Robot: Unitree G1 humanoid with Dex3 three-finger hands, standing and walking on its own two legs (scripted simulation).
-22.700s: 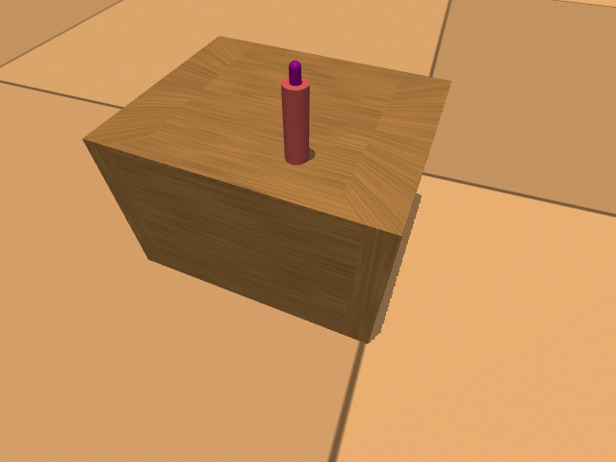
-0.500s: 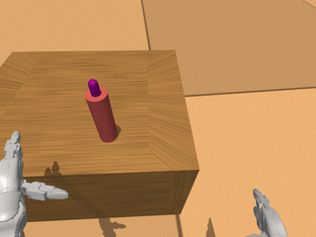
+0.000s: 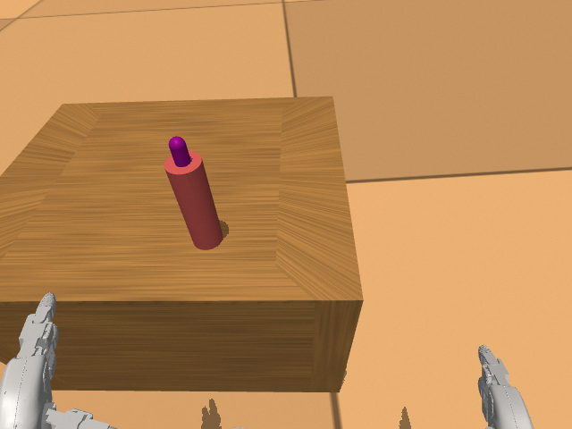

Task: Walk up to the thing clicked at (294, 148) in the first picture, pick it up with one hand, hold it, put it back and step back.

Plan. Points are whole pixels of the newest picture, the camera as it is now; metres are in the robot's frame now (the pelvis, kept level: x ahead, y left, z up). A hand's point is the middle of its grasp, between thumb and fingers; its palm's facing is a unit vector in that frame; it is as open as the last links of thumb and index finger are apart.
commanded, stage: sink last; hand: left
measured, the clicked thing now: (194, 195) +0.53 +0.20 +0.01
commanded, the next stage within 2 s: home in 0.02 s
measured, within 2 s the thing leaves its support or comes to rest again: neither
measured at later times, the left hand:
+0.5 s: hand (143, 408) +0.17 +0.21 -0.04, palm faces +0.17 -0.96 -0.24, open 17.2 cm
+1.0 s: hand (167, 399) +0.19 +0.19 -0.06, palm faces +0.09 -0.97 -0.23, open 17.5 cm
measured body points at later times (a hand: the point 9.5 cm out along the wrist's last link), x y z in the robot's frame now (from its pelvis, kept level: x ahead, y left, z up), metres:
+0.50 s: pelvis +0.00 +0.01 -0.01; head +0.03 +0.01 +0.44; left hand +0.16 +0.26 -0.02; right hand +0.17 -0.21 -0.04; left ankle +0.04 +0.15 -0.69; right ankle -0.02 -0.12 -0.69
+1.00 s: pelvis +0.01 +0.01 -0.01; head +0.05 +0.01 +0.44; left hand +0.18 +0.24 -0.04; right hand +0.17 -0.22 -0.04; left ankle +0.04 +0.15 -0.69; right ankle -0.02 -0.12 -0.69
